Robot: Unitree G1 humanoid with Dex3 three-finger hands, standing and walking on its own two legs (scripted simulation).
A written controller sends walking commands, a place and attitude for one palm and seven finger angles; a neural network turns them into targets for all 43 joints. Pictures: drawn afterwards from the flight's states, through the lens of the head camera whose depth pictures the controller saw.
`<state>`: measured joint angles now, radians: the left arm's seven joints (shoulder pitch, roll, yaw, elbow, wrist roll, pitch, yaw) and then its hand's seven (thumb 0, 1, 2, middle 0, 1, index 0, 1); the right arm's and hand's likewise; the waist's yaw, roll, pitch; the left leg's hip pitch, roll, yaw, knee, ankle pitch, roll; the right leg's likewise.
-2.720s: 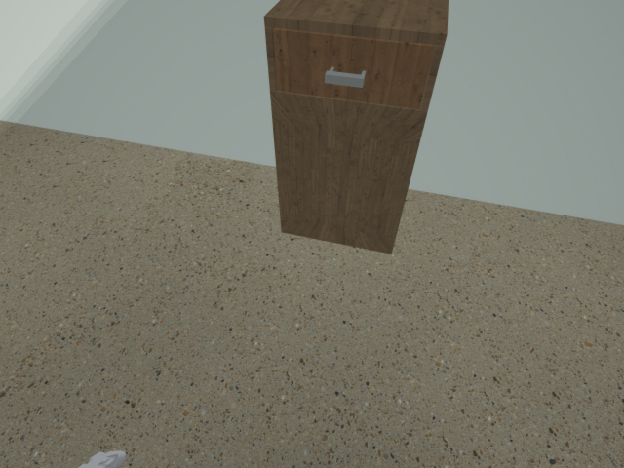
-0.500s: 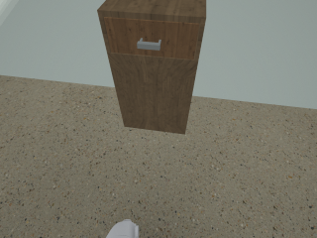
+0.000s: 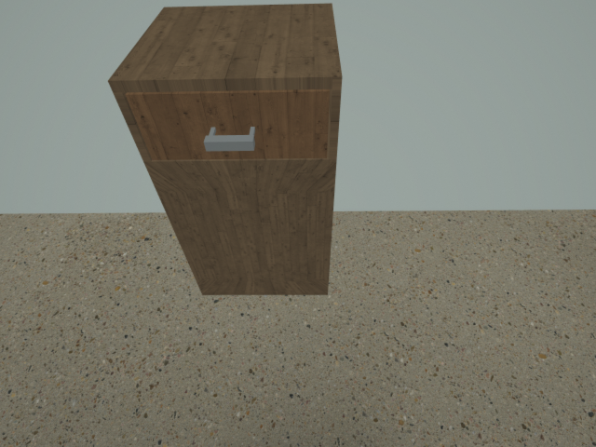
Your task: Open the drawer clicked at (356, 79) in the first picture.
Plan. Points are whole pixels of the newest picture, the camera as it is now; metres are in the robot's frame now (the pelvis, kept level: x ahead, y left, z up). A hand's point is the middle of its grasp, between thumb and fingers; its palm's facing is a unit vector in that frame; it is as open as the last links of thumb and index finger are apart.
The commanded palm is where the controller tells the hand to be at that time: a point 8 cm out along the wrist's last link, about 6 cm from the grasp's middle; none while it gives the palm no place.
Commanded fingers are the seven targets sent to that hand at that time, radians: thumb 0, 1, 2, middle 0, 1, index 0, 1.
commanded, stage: take the last steps up to it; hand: left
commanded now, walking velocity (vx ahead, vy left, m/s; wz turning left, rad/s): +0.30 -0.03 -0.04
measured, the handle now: (231, 137) +0.74 +0.18 -0.01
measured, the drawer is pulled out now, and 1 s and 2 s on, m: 0.00 0.00 0.00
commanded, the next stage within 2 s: come to a stop and stand still in 0.32 s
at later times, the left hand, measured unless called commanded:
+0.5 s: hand out of the picture +0.11 +0.16 -0.19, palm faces +0.08 -0.99 -0.11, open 7.4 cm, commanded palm none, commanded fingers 0.00 0.90 0.90 -0.20 -0.30 -0.20 -0.30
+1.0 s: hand (230, 371) +0.27 +0.14 -0.15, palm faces -0.01 -0.96 -0.27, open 7.3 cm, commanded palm none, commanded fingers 0.00 0.90 0.90 -0.20 -0.30 -0.20 -0.30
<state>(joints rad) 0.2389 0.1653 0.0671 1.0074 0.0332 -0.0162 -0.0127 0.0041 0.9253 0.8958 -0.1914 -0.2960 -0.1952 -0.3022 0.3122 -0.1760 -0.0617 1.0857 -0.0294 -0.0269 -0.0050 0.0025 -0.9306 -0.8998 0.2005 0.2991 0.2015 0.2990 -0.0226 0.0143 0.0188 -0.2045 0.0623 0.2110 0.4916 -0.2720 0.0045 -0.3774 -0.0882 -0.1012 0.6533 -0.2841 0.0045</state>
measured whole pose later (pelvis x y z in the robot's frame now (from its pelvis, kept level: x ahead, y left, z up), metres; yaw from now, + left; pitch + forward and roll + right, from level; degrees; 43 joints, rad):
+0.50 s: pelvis +0.18 +0.02 -0.01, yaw -1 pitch -1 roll -1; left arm 0.40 0.12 0.04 1.17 0.01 -0.02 0.02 0.01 0.91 0.89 -0.20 -0.30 -0.20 -0.30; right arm 0.14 -0.14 -0.02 1.02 -0.02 -0.05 -0.02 0.01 -0.92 -0.90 0.20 0.30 0.20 0.30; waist 0.03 -0.05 0.07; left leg -0.37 0.06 0.17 0.64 -0.24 0.06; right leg -0.23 -0.04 -0.07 0.95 -0.52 0.00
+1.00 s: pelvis +0.18 -0.05 +0.00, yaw -1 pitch -1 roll +1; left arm 0.18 0.15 0.03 0.97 0.03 0.02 0.03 0.00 0.91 0.90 -0.19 -0.30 -0.20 -0.30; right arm 0.21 -0.20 -0.07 1.03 -0.01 0.06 -0.02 0.01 -0.91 -0.90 0.20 0.30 0.20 0.30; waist -0.03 0.05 0.05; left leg -0.41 0.04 0.03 0.92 -0.43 -0.01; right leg -0.28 -0.02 -0.07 0.57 -0.27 -0.04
